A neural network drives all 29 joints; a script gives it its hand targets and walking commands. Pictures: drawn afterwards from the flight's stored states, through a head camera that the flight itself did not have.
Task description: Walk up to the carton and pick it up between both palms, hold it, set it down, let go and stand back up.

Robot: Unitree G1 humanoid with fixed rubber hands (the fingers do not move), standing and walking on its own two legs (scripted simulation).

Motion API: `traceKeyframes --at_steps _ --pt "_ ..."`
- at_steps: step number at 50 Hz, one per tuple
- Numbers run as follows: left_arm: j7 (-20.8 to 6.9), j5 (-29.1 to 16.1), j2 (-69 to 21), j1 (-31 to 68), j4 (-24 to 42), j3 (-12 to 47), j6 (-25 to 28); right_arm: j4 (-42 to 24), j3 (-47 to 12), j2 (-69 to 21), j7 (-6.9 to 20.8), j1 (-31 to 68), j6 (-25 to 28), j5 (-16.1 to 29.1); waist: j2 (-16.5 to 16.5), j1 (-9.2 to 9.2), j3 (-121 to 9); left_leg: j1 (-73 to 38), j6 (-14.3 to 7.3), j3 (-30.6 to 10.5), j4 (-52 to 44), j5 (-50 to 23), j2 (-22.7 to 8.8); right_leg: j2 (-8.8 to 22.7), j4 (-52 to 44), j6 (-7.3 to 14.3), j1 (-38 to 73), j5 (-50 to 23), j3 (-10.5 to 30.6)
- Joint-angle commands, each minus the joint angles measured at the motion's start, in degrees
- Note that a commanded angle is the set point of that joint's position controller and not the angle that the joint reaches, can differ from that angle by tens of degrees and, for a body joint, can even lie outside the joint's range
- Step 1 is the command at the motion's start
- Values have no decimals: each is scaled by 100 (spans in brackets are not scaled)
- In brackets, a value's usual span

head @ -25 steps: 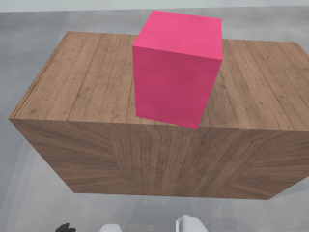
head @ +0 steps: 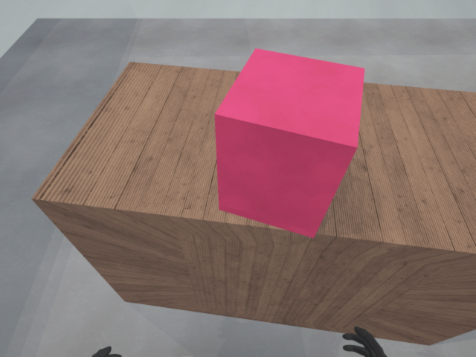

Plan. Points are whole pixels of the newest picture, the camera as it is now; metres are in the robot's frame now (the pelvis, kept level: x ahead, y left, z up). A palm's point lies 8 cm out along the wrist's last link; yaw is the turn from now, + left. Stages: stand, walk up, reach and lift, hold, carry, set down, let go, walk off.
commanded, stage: walk up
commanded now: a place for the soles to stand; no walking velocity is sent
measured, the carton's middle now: (285, 145) +0.47 -0.07 +0.09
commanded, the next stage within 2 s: reach and lift in 1.78 s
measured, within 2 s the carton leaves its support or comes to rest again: neither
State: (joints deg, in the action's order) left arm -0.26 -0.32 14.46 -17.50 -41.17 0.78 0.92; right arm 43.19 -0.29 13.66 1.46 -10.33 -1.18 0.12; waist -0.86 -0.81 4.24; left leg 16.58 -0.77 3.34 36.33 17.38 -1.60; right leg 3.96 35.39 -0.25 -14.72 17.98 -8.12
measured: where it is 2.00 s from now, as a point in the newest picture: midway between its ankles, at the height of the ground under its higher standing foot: outside the picture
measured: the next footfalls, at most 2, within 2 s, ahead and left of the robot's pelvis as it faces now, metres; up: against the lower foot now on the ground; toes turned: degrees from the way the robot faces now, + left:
none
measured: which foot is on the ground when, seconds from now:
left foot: down 0.00-1.00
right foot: down 0.00-1.00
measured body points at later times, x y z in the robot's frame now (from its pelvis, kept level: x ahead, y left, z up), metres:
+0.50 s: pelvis +0.01 +0.01 +0.01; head +0.02 +0.01 +0.46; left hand +0.09 +0.26 -0.11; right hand +0.07 -0.25 -0.13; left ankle +0.02 +0.11 -0.73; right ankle +0.01 -0.12 -0.73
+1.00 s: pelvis +0.04 -0.01 +0.01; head +0.05 -0.02 +0.46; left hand +0.11 +0.23 -0.13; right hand +0.10 -0.27 -0.12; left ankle +0.02 +0.11 -0.73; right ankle +0.01 -0.12 -0.73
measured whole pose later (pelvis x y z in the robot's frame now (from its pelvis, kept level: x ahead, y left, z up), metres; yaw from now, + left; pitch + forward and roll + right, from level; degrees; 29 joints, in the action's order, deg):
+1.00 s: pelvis +0.04 -0.01 +0.01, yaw -6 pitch -2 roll +0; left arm -0.4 0.2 13.2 -20.9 -46.9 -0.2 0.7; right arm 44.8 -0.3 13.5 0.3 -17.2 0.1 -0.7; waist 0.0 -0.5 1.9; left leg 10.1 1.0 7.8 31.9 19.8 -4.0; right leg 0.3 32.8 0.8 -11.7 19.5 -2.0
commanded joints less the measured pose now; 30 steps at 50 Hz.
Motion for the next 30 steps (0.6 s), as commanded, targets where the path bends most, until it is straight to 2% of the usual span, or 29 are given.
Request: traceKeyframes --at_steps 1,4,13,27,28,29,30 --pt "35 -7 962 -171 567 -302 130 -364 240 963 -20 -138 136 15 97 112 -669 -484 -341 -793 -798 -1473 -561 590 -1010 327 6 -1126 887" --pt "37 0 960 -208 564 -309 117 -302 227 967 -9 -108 124 17 180 99 -519 -404 -317 -766 -933 -1326 -552 578 -1102 330 11 -999 873" --pt "50 22 934 -239 514 -323 116 -135 232 1043 17 -168 143 21 4 68 -431 -284 -294 -718 -1231 -1028 -571 511 -1158 310 171 -840 850" --pt "82 40 923 -291 291 -347 99 57 242 1057 -3 -444 121 19 34 102 -194 -168 -288 -689 -1492 -605 -574 407 -1186 267 148 -642 881" --pt "20 71 903 -474 147 -349 53 -38 284 973 -30 -793 219 -88 209 121 -399 -403 -351 -983 -1818 463 -728 107 -923 270 83 141 663" --pt "2 113 766 -459 125 -329 15 -5 350 1152 -60 -839 242 -96 18 130 -195 -312 -463 -1332 -2098 1273 -979 -8 -681 202 -145 420 592" --pt "-12 137 695 -442 133 -328 -9 -26 387 1242 -97 -826 240 -98 -158 123 23 -174 -571 -1561 -2321 1787 -1170 -74 -551 171 -309 509 587"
